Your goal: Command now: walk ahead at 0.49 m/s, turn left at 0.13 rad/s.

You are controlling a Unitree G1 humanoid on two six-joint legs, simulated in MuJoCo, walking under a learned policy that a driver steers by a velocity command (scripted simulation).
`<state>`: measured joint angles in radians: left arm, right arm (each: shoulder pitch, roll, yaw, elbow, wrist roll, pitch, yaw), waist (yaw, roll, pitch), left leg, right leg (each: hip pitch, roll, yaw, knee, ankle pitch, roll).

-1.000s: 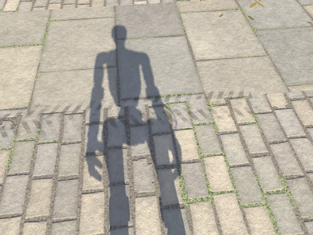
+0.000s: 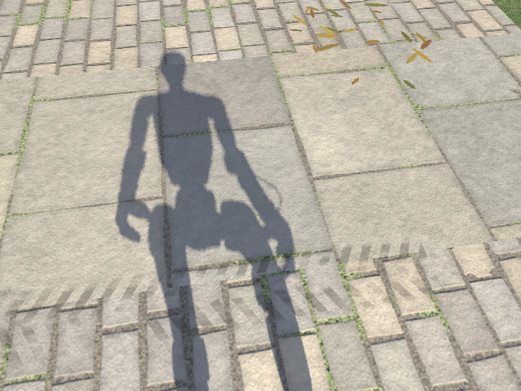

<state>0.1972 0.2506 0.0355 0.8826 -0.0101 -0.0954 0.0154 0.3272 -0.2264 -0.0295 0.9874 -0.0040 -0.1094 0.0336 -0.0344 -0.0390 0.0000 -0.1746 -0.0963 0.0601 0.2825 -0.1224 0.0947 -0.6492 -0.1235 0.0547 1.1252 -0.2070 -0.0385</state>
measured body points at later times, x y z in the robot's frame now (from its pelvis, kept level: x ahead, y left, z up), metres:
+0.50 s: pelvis +0.26 -0.06 +0.00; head +0.28 -0.06 +0.45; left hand +0.25 +0.22 -0.12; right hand +0.43 -0.30 -0.12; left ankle +0.25 +0.11 -0.65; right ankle +0.27 -0.16 -0.74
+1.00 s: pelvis +0.48 +0.10 +0.00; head +0.50 +0.13 +0.44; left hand +0.46 +0.41 -0.11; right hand +0.70 -0.09 -0.11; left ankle +0.47 +0.16 -0.74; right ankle +0.57 -0.07 -0.65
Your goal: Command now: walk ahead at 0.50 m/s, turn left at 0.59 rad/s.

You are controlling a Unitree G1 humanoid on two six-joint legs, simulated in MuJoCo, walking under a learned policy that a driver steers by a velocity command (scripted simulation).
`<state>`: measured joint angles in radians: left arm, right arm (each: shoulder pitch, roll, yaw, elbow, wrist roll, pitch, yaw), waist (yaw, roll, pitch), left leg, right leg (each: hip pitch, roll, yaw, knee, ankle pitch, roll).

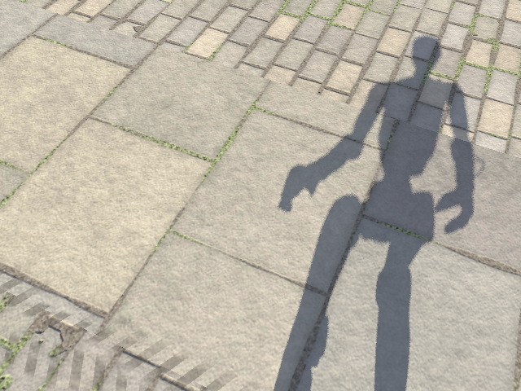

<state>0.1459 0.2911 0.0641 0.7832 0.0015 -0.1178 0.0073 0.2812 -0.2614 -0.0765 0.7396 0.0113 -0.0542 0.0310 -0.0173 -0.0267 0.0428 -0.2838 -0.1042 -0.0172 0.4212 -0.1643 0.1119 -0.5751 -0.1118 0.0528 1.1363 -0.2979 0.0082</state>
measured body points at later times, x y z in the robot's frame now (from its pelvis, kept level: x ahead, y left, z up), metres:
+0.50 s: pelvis +0.29 -0.05 +0.00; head +0.31 -0.05 +0.45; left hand +0.37 +0.23 -0.11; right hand +0.42 -0.30 -0.12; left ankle +0.21 +0.08 -0.65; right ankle +0.34 -0.13 -0.74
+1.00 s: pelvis +0.54 +0.02 +0.00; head +0.56 +0.03 +0.45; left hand +0.66 +0.30 -0.12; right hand +0.65 -0.26 -0.10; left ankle +0.57 +0.13 -0.74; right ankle +0.50 -0.12 -0.65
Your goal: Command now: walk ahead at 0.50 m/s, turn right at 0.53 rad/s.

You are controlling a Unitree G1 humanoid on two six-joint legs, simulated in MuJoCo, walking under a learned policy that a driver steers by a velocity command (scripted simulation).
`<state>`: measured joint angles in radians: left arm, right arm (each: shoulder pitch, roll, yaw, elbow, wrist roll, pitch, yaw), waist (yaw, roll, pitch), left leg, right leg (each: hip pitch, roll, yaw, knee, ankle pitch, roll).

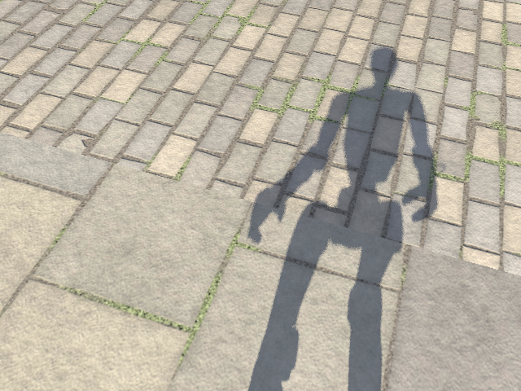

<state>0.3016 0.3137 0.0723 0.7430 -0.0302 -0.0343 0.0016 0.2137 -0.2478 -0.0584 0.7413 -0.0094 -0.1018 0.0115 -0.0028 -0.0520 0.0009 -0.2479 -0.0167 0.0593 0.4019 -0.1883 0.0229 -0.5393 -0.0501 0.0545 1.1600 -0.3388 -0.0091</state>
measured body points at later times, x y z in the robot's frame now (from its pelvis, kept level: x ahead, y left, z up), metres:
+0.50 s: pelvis +0.15 -0.04 -0.01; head +0.18 -0.05 +0.44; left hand +0.29 +0.23 -0.10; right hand +0.27 -0.32 -0.13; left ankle +0.14 +0.10 -0.68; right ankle +0.24 -0.15 -0.74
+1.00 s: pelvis +0.16 +0.00 +0.00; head +0.18 +0.04 +0.45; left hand +0.20 +0.32 -0.12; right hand +0.39 -0.21 -0.08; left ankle +0.15 +0.08 -0.74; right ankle +0.24 -0.15 -0.69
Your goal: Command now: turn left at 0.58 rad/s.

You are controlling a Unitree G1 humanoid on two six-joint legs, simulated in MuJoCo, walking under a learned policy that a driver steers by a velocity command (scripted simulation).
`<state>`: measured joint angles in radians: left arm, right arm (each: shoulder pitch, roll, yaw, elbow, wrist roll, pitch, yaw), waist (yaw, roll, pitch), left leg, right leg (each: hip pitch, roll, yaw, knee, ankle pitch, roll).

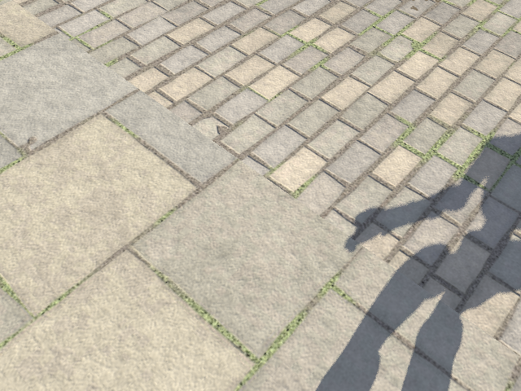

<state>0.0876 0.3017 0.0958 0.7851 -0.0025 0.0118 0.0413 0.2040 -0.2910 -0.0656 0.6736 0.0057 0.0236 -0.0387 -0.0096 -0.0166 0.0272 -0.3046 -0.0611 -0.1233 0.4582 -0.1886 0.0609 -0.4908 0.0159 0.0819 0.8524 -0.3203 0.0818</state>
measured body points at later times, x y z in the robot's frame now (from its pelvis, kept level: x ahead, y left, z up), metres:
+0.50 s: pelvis +0.01 -0.03 +0.00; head +0.04 -0.02 +0.45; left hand +0.05 +0.28 -0.10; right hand +0.23 -0.25 -0.10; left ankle -0.03 +0.11 -0.70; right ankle +0.03 -0.15 -0.74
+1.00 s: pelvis +0.15 +0.09 -0.01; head +0.17 +0.14 +0.44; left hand +0.23 +0.43 -0.09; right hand +0.32 -0.15 -0.11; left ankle -0.04 +0.10 -0.74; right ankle +0.38 +0.08 -0.71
